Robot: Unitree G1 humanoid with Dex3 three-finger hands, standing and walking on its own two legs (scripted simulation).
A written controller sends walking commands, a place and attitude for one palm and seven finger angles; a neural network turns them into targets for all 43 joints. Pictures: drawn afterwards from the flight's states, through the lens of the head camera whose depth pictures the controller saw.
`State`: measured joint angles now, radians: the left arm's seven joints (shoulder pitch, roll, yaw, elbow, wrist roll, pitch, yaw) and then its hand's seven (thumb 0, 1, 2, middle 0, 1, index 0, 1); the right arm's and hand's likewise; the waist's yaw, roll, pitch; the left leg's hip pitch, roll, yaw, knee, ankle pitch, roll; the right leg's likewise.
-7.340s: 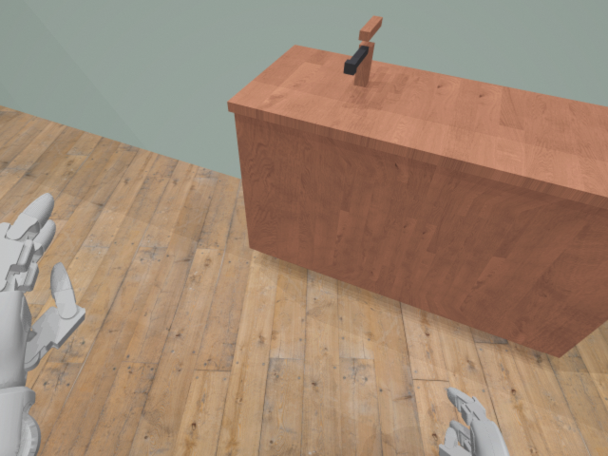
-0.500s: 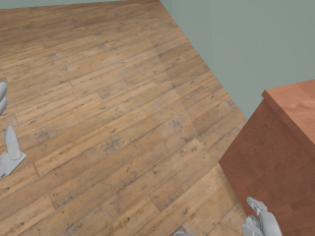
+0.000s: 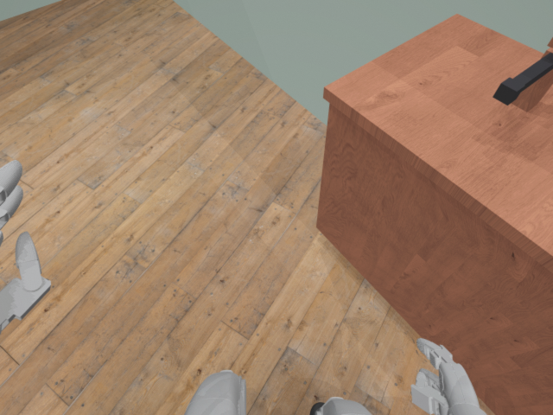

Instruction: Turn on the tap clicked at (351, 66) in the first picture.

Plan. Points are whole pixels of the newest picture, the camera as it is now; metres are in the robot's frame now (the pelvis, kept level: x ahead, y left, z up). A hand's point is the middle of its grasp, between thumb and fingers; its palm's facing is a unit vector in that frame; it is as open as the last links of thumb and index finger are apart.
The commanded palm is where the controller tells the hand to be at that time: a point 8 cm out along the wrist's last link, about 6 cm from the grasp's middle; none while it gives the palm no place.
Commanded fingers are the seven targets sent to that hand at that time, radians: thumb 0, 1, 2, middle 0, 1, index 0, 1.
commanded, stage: turn to face it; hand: left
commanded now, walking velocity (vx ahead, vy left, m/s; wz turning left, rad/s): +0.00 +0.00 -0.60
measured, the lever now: (508, 91) +0.59 -0.36 +0.08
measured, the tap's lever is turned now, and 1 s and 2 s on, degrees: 0 0 0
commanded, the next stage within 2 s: take the last steps up to it in 1.94 s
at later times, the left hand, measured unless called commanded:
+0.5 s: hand (144, 273) +0.23 +0.13 +0.17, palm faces +0.12 -0.87 -0.47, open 7.4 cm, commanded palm +0.19 +0.19 +0.18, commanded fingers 0.00 0.90 0.90 -0.20 -0.30 -0.20 -0.30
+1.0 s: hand (232, 310) +0.20 +0.04 +0.17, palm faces -0.13 -0.90 -0.42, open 7.4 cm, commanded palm +0.18 +0.10 +0.18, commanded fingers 0.00 0.90 0.90 -0.20 -0.30 -0.20 -0.30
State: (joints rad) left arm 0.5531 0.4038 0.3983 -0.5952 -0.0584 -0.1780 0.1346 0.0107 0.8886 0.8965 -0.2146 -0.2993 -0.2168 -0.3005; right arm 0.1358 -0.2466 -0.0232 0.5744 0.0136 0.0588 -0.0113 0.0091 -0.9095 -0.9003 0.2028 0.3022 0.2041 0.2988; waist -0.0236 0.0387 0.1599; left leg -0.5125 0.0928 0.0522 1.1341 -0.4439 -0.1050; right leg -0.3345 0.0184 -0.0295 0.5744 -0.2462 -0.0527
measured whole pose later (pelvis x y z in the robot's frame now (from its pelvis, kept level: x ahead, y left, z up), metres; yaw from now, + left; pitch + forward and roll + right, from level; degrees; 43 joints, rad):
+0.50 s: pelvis -0.05 -0.03 -0.01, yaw -18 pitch -1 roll -1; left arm 0.42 0.40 0.37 -0.54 -0.03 -0.17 0.13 0.01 0.89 0.90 -0.21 -0.30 -0.21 -0.30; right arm 0.21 -0.14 0.05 0.49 0.01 -0.03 0.02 0.01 -0.91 -0.90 0.20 0.30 0.21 0.30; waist 0.04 0.04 0.11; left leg -0.27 0.25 0.20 0.66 -0.33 -0.11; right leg -0.31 -0.02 -0.11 0.63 -0.31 0.04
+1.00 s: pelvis -0.11 -0.03 +0.00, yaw -36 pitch -1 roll +1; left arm 0.46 0.37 0.37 -0.52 -0.03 -0.17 0.15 0.01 0.89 0.90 -0.21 -0.30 -0.21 -0.30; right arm 0.20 -0.21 -0.02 0.50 0.02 0.02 -0.02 0.01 -0.91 -0.90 0.20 0.30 0.20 0.30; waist 0.03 -0.02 0.07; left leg -0.24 0.11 0.14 0.55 -0.28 -0.05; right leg -0.49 0.03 -0.03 0.97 -0.43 0.04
